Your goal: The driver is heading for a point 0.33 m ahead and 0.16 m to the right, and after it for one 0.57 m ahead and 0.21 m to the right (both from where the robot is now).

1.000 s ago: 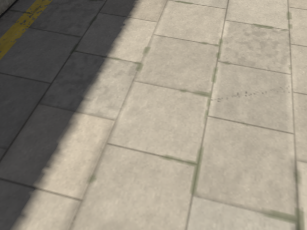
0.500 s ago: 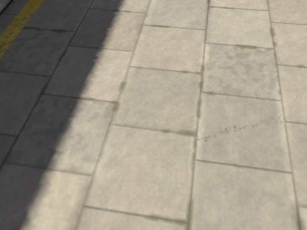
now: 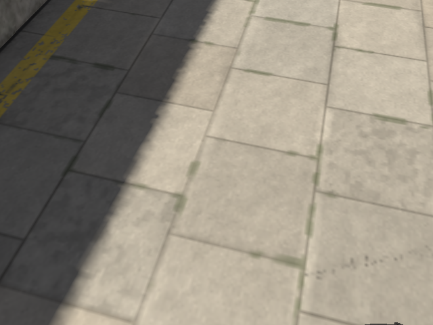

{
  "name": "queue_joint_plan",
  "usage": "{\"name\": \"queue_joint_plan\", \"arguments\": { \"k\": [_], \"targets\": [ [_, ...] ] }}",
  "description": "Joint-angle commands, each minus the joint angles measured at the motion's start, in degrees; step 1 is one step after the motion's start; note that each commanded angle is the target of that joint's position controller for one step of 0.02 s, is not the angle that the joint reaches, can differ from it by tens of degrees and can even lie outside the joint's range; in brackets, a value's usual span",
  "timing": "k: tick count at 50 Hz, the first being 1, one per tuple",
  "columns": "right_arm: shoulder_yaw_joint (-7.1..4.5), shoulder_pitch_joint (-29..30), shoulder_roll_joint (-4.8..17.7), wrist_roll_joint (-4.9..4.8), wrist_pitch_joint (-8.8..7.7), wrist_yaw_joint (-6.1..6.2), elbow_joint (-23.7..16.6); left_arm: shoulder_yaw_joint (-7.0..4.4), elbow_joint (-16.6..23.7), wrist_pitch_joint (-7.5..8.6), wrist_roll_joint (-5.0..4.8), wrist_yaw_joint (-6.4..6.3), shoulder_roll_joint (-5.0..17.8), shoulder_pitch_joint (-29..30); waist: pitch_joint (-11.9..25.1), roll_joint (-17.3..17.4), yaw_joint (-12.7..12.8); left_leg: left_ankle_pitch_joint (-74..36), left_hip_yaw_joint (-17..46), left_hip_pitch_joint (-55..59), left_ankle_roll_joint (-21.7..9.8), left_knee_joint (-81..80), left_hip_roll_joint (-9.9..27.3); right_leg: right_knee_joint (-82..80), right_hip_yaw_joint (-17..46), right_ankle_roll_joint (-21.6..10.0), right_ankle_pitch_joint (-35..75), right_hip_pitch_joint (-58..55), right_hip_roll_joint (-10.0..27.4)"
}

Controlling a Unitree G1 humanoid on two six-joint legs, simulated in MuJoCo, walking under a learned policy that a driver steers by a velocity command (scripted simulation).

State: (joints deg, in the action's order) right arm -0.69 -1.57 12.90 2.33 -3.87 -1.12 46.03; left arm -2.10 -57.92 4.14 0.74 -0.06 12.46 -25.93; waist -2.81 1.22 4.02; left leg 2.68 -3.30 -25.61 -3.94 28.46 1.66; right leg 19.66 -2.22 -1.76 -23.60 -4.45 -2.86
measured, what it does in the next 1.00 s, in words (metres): walks ahead, turning right: right foot, then left foot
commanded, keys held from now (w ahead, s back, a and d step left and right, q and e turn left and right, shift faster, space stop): e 1.00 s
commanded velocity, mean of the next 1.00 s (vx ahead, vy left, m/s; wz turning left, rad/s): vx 0.09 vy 0.00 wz -0.51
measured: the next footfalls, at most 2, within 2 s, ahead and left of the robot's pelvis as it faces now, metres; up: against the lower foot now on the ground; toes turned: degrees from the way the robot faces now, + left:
right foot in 0.50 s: +0.16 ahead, -0.11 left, +0.00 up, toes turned -21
left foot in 0.98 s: +0.21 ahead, +0.08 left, +0.00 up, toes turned -36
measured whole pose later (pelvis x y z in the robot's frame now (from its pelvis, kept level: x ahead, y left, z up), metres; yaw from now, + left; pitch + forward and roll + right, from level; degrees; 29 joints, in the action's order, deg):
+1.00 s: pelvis +0.11 +0.02 +0.01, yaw -33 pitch +1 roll +0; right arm -2.6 -10.1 14.5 0.7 1.3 2.6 43.2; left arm -5.2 -45.1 -3.4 0.3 0.8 16.8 -11.3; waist -2.8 -2.1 1.5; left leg 14.9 1.8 -14.8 -1.1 28.7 -2.2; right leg 30.6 9.9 -2.0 -12.0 21.0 -7.9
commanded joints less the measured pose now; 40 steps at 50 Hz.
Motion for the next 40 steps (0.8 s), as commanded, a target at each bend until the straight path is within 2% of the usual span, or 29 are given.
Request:
{"name": "queue_joint_plan", "arguments": {
  "k": [1,2,3,4,5,6,7,9,12,14,17,21,23,24,25,26,27,28,29,30,31,32,35,40],
  "targets": [
    [-4.72,-24.2,15.9,2.39,-1.75,2.02,2.6,0.24,5.1,0.47,-3.13,-0.51,1.8,-3.8,19.7,10.3,-9.5,-21.7,23.9,43.8,-9.0,-1.5,22.3,41.3,-1.3,-1.5,12.5,28.4,1.5],
    [-5.0,-23.3,15.6,-0.46,-0.67,1.68,2.1,-1.42,4.4,-0.32,-2.07,-1.42,6.7,-4.1,23.8,9.9,-9.2,-36.8,31.7,41.2,-12.9,-3.9,26.6,51.3,2.8,-1.6,-9.7,31.9,-2.2],
    [-4.02,-18.9,11.9,-1.42,-0.38,1.53,1.5,-2.24,4.3,-1.16,-1.29,-1.71,7.7,-1.4,17.6,4.3,-6.9,-38.5,22.3,34.9,-11.7,-3.7,23.8,54.0,5.9,-1.9,-7.8,33.1,1.3],
    [-2.91,-14.8,7.9,-1.52,-0.48,1.61,0.9,-2.04,4.6,-1.45,-0.83,-1.45,6.2,1.1,10.7,2.7,-5.5,-37.6,15.4,27.9,-9.7,-5.8,21.0,52.1,5.0,-1.4,-4.7,34.4,3.4],
    [-2.21,-12.4,5.5,-1.43,-0.46,1.91,0.7,-2.19,4.4,-2.09,-0.31,-1.06,5.2,2.1,6.8,3.2,-4.2,-33.0,10.8,22.6,-7.1,-8.2,18.2,49.0,4.8,-1.0,-2.3,33.8,5.1],
    [-1.89,-11.6,4.6,-1.65,-0.4,2.36,1.0,-2.44,4.6,-3.04,0.53,-0.5,5.0,2.3,4.7,4.9,-3.2,-30.5,7.7,18.3,-6.0,-10.2,16.2,47.3,4.4,-0.3,-0.1,32.2,5.8],
    [-1.92,-11.0,4.9,-1.41,-0.42,2.54,0.8,-2.52,4.4,-3.96,0.8,-0.05,4.4,1.5,4.7,5.4,-2.3,-30.8,5.1,15.8,-5.8,-11.1,15.5,47.8,3.4,0.3,1.5,30.3,5.1],
    [-2.31,-11.5,6.2,-1.41,-0.83,2.64,0.9,-2.7,5.3,-5.11,0.63,0.35,3.6,1.8,6.2,4.7,-1.2,-32.2,2.1,14.5,-6.8,-11.7,15.6,47.7,2.6,1.0,4.0,29.8,4.4],
    [-2.49,-11.0,6.4,-1.29,-0.52,3.03,0.9,-2.68,7.7,-6.25,0.93,0.69,3.4,6.1,4.6,5.1,-1.0,-25.9,-1.5,13.9,-7.4,-12.8,15.4,41.9,1.8,1.5,8.5,33.1,5.5],
    [-2.53,-11.1,6.4,-1.3,0.02,3.25,1.1,-2.24,9.3,-6.6,1.09,1.26,2.9,9.3,4.1,5.9,-1.6,-21.9,-4.1,13.8,-7.0,-12.6,14.5,35.2,0.6,1.6,11.9,32.3,6.0],
    [-3.12,-12.2,8.0,-1.19,0.74,3.09,1.5,-1.78,11.5,-6.84,1.06,1.95,2.9,13.3,4.5,5.8,-3.2,-18.3,-6.0,14.1,-7.0,-11.2,15.6,27.6,-1.6,0.9,12.9,28.7,5.5],
    [-4.24,-13.5,10.1,-0.91,2.49,2.58,1.6,-2.21,14.2,-7.2,1.02,2.08,4.6,16.2,4.1,6.1,-4.8,-11.3,-4.7,16.7,-6.6,-7.7,18.8,22.3,-2.9,-0.5,4.9,27.3,4.9],
    [-4.71,-13.6,10.7,-0.97,3.37,2.65,1.6,-2.42,15.2,-6.81,0.77,1.96,4.7,16.1,3.8,5.6,-4.8,-7.0,-4.6,17.3,-5.0,-4.1,19.5,16.7,-3.3,-1.6,3.2,24.9,4.3],
    [-4.99,-13.9,11.0,-0.97,3.93,2.72,1.9,-2.44,15.1,-6.13,0.83,1.78,4.7,14.7,4.3,3.4,-3.6,-3.5,-5.9,16.1,-2.7,0.1,18.4,10.3,-3.0,-2.3,8.0,20.8,3.8],
    [-4.95,-16.6,9.9,-0.62,4.44,2.55,2.4,-3.21,14.3,-5.12,1.29,1.21,7.5,11.7,6.3,-4.2,-2.8,3.2,-8.5,13.1,0.7,9.6,14.7,2.8,3.4,-3.6,15.4,14.7,6.4],
    [-3.79,-16.8,5.1,-1.09,4.64,2.06,-1.2,-5.2,15.3,-4.56,1.24,0.4,16.2,11.1,6.7,-20.7,-4.1,28.1,-12.3,-2.2,5.5,24.9,4.4,0.0,25.7,-10.7,39.2,7.3,22.4],
    [-3.71,-11.0,6.4,-0.87,5.73,2.72,-2.6,-6.16,13.8,-4.91,-0.14,0.27,17.2,5.2,8.8,-14.5,1.1,37.4,-2.2,-7.3,6.5,34.9,-0.5,-0.3,29.8,-18.6,45.6,6.7,25.8],
    [-3.81,-10.0,6.8,-1.21,6.25,2.73,-2.7,-5.59,13.4,-5.28,-0.4,-0.05,15.1,5.8,7.4,-9.2,-0.3,33.9,1.5,-8.9,6.7,38.5,0.7,-0.1,25.4,-18.8,43.9,7.6,23.3],
    [-3.75,-9.7,6.2,-1.8,6.0,2.65,-2.4,-4.81,14.0,-5.74,-0.32,-0.45,12.5,9.8,4.5,-7.4,-2.1,28.7,3.1,-8.9,6.4,37.5,1.4,-0.9,21.2,-16.6,39.0,10.7,19.7],
    [-3.87,-9.5,6.4,-1.65,5.55,2.74,-2.3,-4.24,14.9,-6.1,-0.41,-0.79,10.8,13.8,3.3,-7.2,-3.6,24.5,4.1,-8.6,6.1,34.8,1.9,-1.3,18.5,-13.9,35.1,12.0,16.3],
    [-4.17,-10.3,7.5,-0.78,5.45,2.68,-2.0,-3.76,15.8,-6.22,-0.7,-0.98,9.2,16.4,3.8,-7.7,-4.4,21.9,4.0,-7.3,6.0,33.9,1.7,-1.2,16.8,-12.8,35.6,12.3,14.3],
    [-4.3,-11.2,7.6,-0.35,5.62,2.56,-1.6,-3.54,16.2,-6.15,-0.6,-0.79,8.8,16.7,5.4,-7.1,-4.7,20.9,3.7,-6.0,6.0,34.5,0.6,-0.8,16.2,-12.6,37.9,12.2,13.5],
    [-3.98,-11.3,6.2,-1.03,6.29,2.53,-2.2,-4.15,15.8,-5.48,-0.42,-0.17,11.0,14.4,7.0,-5.1,-4.3,20.8,4.4,-4.8,6.6,30.2,-0.2,-0.8,17.6,-12.8,35.6,11.5,13.2],
    [-3.68,-8.1,6.3,-1.32,6.59,2.93,-4.2,-4.67,15.8,-5.97,0.28,0.12,12.5,12.9,5.8,-7.7,-2.4,21.0,5.4,-2.8,6.5,21.5,-1.4,-2.3,23.1,-12.9,21.0,13.7,12.7]
  ]
}}
Over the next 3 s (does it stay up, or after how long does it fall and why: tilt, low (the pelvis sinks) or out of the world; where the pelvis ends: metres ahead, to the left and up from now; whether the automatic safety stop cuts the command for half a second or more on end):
stays up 0.26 -0.17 0.02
